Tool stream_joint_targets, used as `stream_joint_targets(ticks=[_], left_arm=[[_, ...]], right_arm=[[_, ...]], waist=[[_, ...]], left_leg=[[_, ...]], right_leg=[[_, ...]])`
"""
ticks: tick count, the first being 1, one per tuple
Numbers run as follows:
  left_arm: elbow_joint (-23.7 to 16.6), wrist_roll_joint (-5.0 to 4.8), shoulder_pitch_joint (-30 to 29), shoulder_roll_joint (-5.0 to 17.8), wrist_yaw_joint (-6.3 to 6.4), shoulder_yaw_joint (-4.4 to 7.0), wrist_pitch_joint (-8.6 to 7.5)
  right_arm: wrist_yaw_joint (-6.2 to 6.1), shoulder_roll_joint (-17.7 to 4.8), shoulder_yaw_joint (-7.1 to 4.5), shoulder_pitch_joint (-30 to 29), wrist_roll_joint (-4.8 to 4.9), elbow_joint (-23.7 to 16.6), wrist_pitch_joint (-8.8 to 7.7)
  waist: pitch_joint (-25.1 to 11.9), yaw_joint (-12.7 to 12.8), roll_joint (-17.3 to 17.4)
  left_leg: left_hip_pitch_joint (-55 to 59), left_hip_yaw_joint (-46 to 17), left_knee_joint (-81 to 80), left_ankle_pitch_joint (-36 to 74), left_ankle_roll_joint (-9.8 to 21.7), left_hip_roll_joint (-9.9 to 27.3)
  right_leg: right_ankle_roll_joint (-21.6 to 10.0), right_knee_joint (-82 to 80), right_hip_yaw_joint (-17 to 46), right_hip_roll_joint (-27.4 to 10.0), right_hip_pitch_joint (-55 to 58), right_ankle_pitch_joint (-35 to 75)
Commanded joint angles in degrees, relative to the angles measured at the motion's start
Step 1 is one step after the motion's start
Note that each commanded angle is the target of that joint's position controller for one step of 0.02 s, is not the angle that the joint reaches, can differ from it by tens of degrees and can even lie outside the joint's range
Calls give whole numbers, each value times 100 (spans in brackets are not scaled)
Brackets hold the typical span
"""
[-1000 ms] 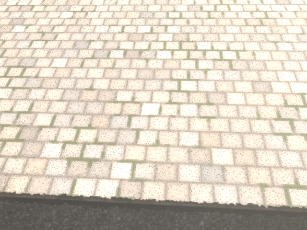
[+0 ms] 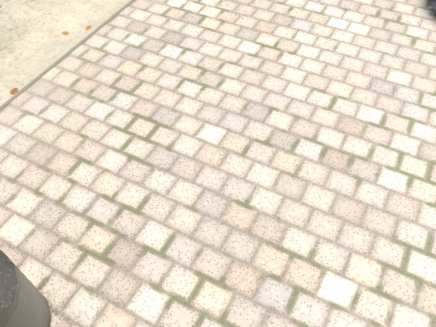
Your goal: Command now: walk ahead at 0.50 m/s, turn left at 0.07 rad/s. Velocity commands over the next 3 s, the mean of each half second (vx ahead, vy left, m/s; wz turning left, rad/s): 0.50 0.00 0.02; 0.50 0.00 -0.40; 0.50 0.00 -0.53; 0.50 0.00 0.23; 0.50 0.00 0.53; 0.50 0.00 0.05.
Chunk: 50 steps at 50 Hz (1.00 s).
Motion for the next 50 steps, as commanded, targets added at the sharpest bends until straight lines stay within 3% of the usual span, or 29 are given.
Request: stream_joint_targets(ticks=[1, 2, 4, 7, 10, 13, 18, 21, 22, 23, 24, 25, 26, 27, 28, 29, 30, 32, 36, 41, 45, 48, 50], left_arm=[[155, -157, 1206, 814, 0, 290, 31], [159, -117, 971, 612, -13, 231, 5], [315, -136, 984, 464, 10, 164, -62], [544, -188, 1306, 607, -13, 200, -189], [710, -198, 1562, 625, -17, 202, -194], [850, -210, 1774, 619, -26, 192, -186], [1079, -161, 2154, 705, 24, 195, -165], [1154, -120, 2062, 793, 84, 214, -126], [1161, -109, 1972, 837, 100, 223, -112], [1183, -127, 1930, 831, 99, 214, -86], [1139, -156, 1916, 731, 92, 169, -85], [875, -326, 2166, 225, 52, 30, -102], [952, -304, 2470, 403, 88, 112, -67], [974, -193, 2071, 726, 112, 211, -14], [927, -192, 1768, 582, 66, 186, -25], [952, -200, 1703, 436, 37, 171, 1], [959, -107, 1692, 420, 1, 184, 74], [1009, -57, 1759, 297, -76, 182, 213], [760, -54, 1081, 228, -157, 200, 313], [407, -79, 103, 101, -233, 129, 288], [122, -43, -541, 61, -296, 59, 273], [66, -20, -419, 173, -284, 104, 272], [225, -13, 241, 331, -225, 195, 264]], right_arm=[[33, -662, -124, -86, -65, -485, -98], [69, -562, -92, -285, -66, -525, -89], [143, -454, -60, -197, -159, -485, 33], [215, -337, -24, -376, -185, -511, 121], [237, -317, 9, -1162, -174, -746, 139], [255, -197, 80, -1833, -138, -937, 113], [236, -216, 117, -2549, -104, -1135, 74], [200, -336, 67, -2447, -117, -1138, 28], [169, -399, 27, -2111, -129, -1033, 2], [126, -474, -32, -1423, -162, -800, -51], [60, -720, -132, -441, -257, -505, -125], [-19, -1308, -283, 304, -403, -442, -151], [29, -1425, -343, 216, -212, -409, -55], [52, -1028, -256, -340, -97, -486, -18], [67, -650, -158, -787, -74, -547, -51], [65, -443, -106, -997, -81, -528, -96], [39, -336, -72, -1022, -67, -454, -147], [18, -321, -68, -922, -61, -370, -256], [-7, -453, -125, -598, -13, -191, -344], [-45, -397, -101, -311, -27, -17, -307], [-106, -473, -115, 65, -43, 174, -253], [-165, -625, -144, 26, -59, 212, -175], [-189, -819, -200, -99, -79, 183, -84]], waist=[[-551, 455, -279], [-274, 354, -178], [-146, 147, -462], [-112, 103, -448], [114, 244, -400], [165, 400, -409], [199, 603, -451], [163, 444, -486], [-3, 274, -509], [-350, -33, -383], [-950, -407, -141], [-1792, -478, 828], [-2082, -292, 1333], [-1180, -115, 529], [-538, 6, 289], [-239, 150, 284], [-86, 264, 411], [-106, 377, 388], [77, 368, 283], [321, 204, 264], [382, 19, 325], [191, 196, 450], [-237, 516, 565]], left_leg=[[-2916, -233, 2387, 579, 34, 453], [-2808, -126, 2081, 829, 22, 659], [-2440, 26, 1697, 989, -102, 863], [-2628, 247, 1378, 1250, -264, 994], [-3213, 440, 675, 1842, -425, 1195], [-3159, 631, -367, 2415, -502, 1162], [-2911, 773, -1408, 2626, -361, 965], [-2563, 776, -1753, 2054, -122, 810], [-2087, 825, -1899, 1823, -21, 657], [-1171, 880, -2260, 1892, 100, 490], [266, 518, -2360, 1939, 296, 827], [1940, -1615, -2616, 1111, 734, 2498], [2123, -3349, -3323, 978, 1097, 3210], [1358, -2583, -3412, 661, 934, 2937], [565, -1811, -3665, 822, 793, 2683], [49, -1204, -3896, 1146, 553, 2414], [-276, -758, -4016, 1546, 402, 2217], [-449, -217, -4109, 2230, 314, 2091], [-208, 520, -4285, 2739, 296, 2007], [77, 1233, -4246, 3391, 204, 1840], [695, 1597, -3974, 4278, 140, 2013], [1132, 1844, -3234, 6183, 79, 2138], [1234, 1941, -2044, 7398, 87, 2179]], right_leg=[[-1072, -1774, 3262, -2103, 2678, -758], [-909, -1971, 2680, -1804, 2199, -392], [-713, -2213, 1915, -1420, 1655, 313], [-804, -2461, 1481, -1313, 1605, 930], [-799, -2701, 1162, -1179, 1772, 1066], [-675, -2669, 827, -998, 1907, 1469], [-607, -2408, 761, -1219, 2527, 2048], [-526, -1958, 777, -1424, 2943, 2881], [-454, -1531, 719, -1406, 2986, 3580], [-366, -672, 634, -1245, 2841, 3995], [-263, 530, 487, -979, 2099, 3272], [-30, 2508, 133, -328, 404, 764], [-36, 3660, 431, 280, -632, -2178], [-99, 3909, 810, -134, -951, -1797], [-93, 3704, 812, -359, -921, -1334], [-75, 3391, 786, -532, -708, -1063], [-22, 3205, 774, -624, -533, -937], [67, 3207, 713, -628, -378, -714], [191, 2951, 598, -743, -1157, 3], [236, 1524, 253, -648, -1368, 867], [12, 599, -214, -487, -1194, 810], [-305, 340, -461, -132, -690, 109], [-591, 260, -590, 257, 93, -543]])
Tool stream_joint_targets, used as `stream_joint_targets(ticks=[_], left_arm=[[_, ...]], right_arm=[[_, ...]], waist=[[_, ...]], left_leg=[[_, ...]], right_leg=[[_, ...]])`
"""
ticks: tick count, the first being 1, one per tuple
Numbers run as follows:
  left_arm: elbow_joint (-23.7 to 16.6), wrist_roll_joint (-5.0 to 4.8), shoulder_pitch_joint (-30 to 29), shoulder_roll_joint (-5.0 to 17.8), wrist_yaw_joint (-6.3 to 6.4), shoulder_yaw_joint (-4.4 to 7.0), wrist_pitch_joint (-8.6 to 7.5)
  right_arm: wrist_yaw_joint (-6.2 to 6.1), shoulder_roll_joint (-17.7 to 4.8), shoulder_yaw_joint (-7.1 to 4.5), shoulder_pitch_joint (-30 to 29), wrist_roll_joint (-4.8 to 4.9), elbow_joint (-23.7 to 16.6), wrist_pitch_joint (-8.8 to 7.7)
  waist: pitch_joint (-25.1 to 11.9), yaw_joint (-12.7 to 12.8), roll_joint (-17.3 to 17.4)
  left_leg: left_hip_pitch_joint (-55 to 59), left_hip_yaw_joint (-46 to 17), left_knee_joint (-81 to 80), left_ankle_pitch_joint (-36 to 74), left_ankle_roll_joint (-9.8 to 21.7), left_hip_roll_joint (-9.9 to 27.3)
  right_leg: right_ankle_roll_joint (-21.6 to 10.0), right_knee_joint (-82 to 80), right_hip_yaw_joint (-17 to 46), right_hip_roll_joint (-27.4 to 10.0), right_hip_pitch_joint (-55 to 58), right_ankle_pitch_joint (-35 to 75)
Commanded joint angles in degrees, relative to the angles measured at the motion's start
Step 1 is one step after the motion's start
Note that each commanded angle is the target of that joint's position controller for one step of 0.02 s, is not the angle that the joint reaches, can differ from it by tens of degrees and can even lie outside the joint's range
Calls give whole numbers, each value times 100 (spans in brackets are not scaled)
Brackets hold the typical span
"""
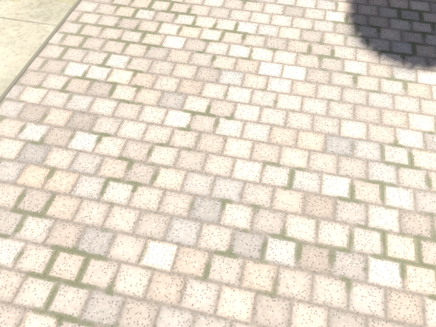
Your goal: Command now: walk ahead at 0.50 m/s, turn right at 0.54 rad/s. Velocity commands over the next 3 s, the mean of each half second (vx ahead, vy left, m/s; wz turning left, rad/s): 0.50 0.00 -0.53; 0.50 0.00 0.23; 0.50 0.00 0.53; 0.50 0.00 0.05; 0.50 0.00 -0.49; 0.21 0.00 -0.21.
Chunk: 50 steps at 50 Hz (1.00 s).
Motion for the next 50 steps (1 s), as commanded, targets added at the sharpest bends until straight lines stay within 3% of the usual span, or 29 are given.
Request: stream_joint_targets(ticks=[1, 2, 3, 4, 5, 6, 7, 9, 12, 18, 23, 26, 27, 28, 29, 30, 31, 32, 33, 34, 35, 37, 40, 42, 47, 50], left_arm=[[14, 28, 1191, 636, 90, 247, -101], [275, 89, 2086, 964, 171, 402, -140], [230, 111, 2144, 1686, 256, 593, -116], [148, -94, 2194, 1791, 256, 617, -32], [197, -130, 1897, 1644, 315, 580, 0], [206, -167, 1644, 1302, 337, 498, -27], [184, -165, 1369, 1079, 354, 438, -69], [143, -212, 1174, 888, 369, 355, -181], [200, -209, 1458, 1117, 331, 402, -305], [235, -194, 2153, 1180, 320, 414, -278], [344, -120, 2512, 1120, 391, 345, -292], [331, -80, 2218, 1287, 439, 351, -346], [341, -71, 2146, 1341, 436, 359, -369], [365, -60, 2095, 1341, 416, 347, -375], [263, -60, 2138, 1107, 399, 270, -393], [184, -240, 2877, 630, 345, 192, -401], [237, -22, 2716, 960, 359, 201, -413], [143, 20, 2158, 1039, 336, 214, -409], [34, 35, 1710, 988, 302, 174, -437], [-43, 48, 1547, 919, 276, 159, -422], [-89, 104, 1557, 864, 258, 133, -366], [-113, 121, 1602, 760, 229, 82, -283], [-337, 87, 1035, 696, 221, 23, -228], [-541, 63, 452, 645, 215, -22, -224], [-848, -34, -399, 624, 207, -80, -275], [-929, -70, -398, 739, 234, -57, -340]], right_arm=[[-45, -1175, -257, -9, -12, -254, 86], [-8, -1185, -265, -158, 14, -382, 100], [109, -492, -131, 94, 89, -765, 54], [154, -889, -212, -560, 62, -1043, -25], [187, -847, -181, -1007, 47, -1193, -106], [185, -821, -152, -945, 73, -1169, -169], [167, -817, -168, -848, 32, -1083, -139], [186, -744, -157, -632, -143, -1055, 91], [240, -625, -134, -857, -163, -1207, 273], [265, -668, -86, -2214, -116, -1692, 278], [315, -656, -4, -2806, -67, -1909, 172], [307, -855, -69, -2190, -46, -1752, 104], [263, -976, -130, -1673, -25, -1579, 82], [209, -1067, -191, -862, -27, -1302, 39], [142, -1354, -271, 38, -112, -1143, -4], [152, -2064, -455, 454, -179, -1039, 32], [244, -1601, -376, -46, 41, -1018, 128], [283, -1220, -297, -649, 99, -1166, 151], [310, -976, -233, -871, 66, -1182, 133], [297, -887, -195, -856, 50, -1112, 109], [283, -843, -171, -777, 72, -995, 81], [276, -943, -204, -536, 115, -854, 19], [243, -1113, -270, -320, 135, -783, 38], [238, -1102, -288, -137, 138, -741, 66], [217, -1182, -359, 279, 95, -697, 106], [171, -1265, -404, 199, 47, -785, 135]], waist=[[-705, 752, 653], [-1175, 1214, 263], [-1690, 850, -1060], [-1971, 1000, -646], [-1096, 889, -222], [-617, 641, 111], [-291, 362, 328], [-346, 81, 211], [-344, 79, 68], [-155, 608, -246], [-96, 840, -338], [-138, 473, -452], [-366, 243, -435], [-761, -149, -231], [-1388, -484, 159], [-1989, -183, 1711], [-1593, 34, 1212], [-687, 164, 610], [-406, 157, 210], [-227, 240, 259], [-206, 352, 409], [-351, 412, 538], [-199, 334, 498], [-53, 176, 490], [-137, -152, 499], [-216, -71, 573]], left_leg=[[-178, -280, 2241, 6833, 538, 1578], [-1139, -222, 3816, 5519, 364, 1426], [-3659, -327, 5996, 585, 33, 483], [-4746, -1639, 6910, -613, -58, -188], [-5283, -2004, 6692, -2, 8, 264], [-5021, -1984, 6088, 424, 30, 476], [-4643, -1984, 5601, 543, -3, 623], [-3994, -1999, 5094, 581, -160, 703], [-4037, -1837, 4473, 854, -339, 675], [-4644, -1831, 2920, 2017, -433, 534], [-4420, -1712, 1944, 2287, -195, 314], [-3382, -1647, 1395, 1851, 170, 113], [-2731, -1545, 1295, 1602, 301, -82], [-1807, -1489, 940, 1704, 460, -177], [-550, -2489, 873, 1122, 744, 696], [854, -5494, 322, 733, 1680, 2144], [501, -6452, -295, 175, 1717, 2115], [-302, -5467, -257, 54, 1645, 1904], [-831, -4793, -322, 643, 1533, 1594], [-1152, -4328, -389, 1272, 1401, 1313], [-1420, -4001, -459, 1799, 1307, 1091], [-1523, -3711, -474, 2631, 1382, 942], [-1745, -3536, -698, 2423, 1489, 834], [-1796, -3502, -794, 2257, 1414, 731], [-1447, -3584, -415, 2727, 1211, 678], [-1346, -3840, 8, 3094, 1041, 763]], right_leg=[[-466, -339, -176, 612, 1392, -714], [-747, -857, 461, 313, 2749, -716], [-1564, -991, 3246, -1497, 4639, -635], [-1939, -1893, 5146, -1925, 4902, -538], [-1717, -2011, 4125, -1813, 4367, -205], [-1443, -2094, 3537, -1602, 3586, 361], [-1174, -2160, 3005, -1269, 2935, 974], [-1005, -2250, 2417, -860, 2327, 1618], [-961, -2343, 2210, -619, 2087, 1891], [-678, -2342, 2426, -482, 2596, 1556], [-531, -2066, 2441, -666, 3224, 2193], [-266, -1756, 2337, -847, 3270, 3107], [-177, -1226, 2180, -784, 3294, 3902], [-62, -204, 1867, -512, 3208, 4153], [38, 1283, 1614, -236, 2425, 2851], [380, 3396, 1075, 886, 530, -800], [298, 3805, 1378, 679, -279, -1967], [308, 3784, 1323, 271, -515, -1463], [339, 3469, 1264, 61, -454, -1125], [389, 3122, 1213, -96, -356, -1019], [473, 2847, 1188, -186, -118, -965], [644, 2552, 1044, -182, 62, -966], [888, 1843, 883, -258, -202, -704], [1003, 1169, 823, -275, -313, -229], [1071, 103, 814, -95, -126, 440], [958, -343, 926, 12, 365, 173]])
Over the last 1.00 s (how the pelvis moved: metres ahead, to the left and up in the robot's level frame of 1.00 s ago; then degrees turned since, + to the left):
0.52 0.01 0.00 -15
